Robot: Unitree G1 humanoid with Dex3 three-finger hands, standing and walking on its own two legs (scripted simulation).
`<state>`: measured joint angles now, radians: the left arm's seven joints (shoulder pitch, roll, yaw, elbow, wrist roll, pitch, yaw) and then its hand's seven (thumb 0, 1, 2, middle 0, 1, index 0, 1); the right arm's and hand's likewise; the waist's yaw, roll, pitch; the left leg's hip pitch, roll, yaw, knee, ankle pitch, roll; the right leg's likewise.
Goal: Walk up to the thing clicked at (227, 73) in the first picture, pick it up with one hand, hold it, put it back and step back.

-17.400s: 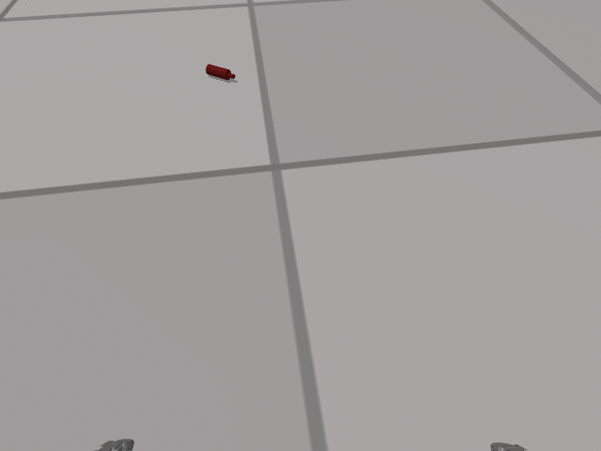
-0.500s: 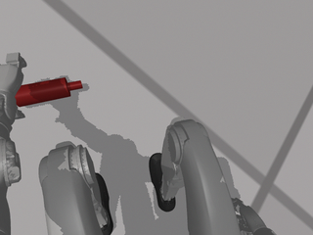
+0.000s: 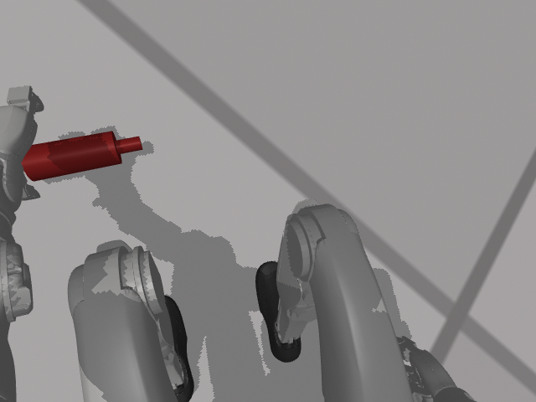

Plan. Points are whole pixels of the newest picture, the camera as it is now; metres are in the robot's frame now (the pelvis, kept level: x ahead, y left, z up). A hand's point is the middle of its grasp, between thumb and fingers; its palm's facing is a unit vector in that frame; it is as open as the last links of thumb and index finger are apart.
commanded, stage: rise first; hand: left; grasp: from above
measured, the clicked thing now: (87, 153) +0.50 +0.23 -0.30
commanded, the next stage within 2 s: approach in 0.16 s
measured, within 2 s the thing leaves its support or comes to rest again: neither
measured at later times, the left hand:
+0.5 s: hand (35, 150) +0.47 +0.27 -0.18, palm faces -0.46 -0.05 -0.89, open 14.2 cm
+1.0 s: hand (29, 154) +0.47 +0.28 -0.20, palm faces -0.45 -0.10 -0.89, open 14.3 cm
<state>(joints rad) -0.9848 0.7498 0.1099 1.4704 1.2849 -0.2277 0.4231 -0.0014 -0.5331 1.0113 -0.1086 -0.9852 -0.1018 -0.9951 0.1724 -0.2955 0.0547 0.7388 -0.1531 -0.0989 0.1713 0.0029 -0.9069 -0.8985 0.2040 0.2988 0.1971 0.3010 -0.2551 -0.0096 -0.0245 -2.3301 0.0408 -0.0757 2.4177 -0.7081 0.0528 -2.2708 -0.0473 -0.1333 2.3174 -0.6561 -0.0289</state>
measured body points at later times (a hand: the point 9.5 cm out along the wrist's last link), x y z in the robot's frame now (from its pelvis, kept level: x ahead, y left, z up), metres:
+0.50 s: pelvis +0.00 +0.00 +0.00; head +0.25 +0.07 +0.36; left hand +0.49 +0.27 -0.13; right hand +0.03 -0.28 -0.10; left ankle +0.07 +0.11 -0.30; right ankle +0.10 -0.11 -0.30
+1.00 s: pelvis +0.00 +0.00 -0.01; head +0.27 +0.05 +0.35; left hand +0.49 +0.29 -0.15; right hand -0.01 -0.27 -0.10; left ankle +0.07 +0.11 -0.30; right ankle +0.10 -0.11 -0.30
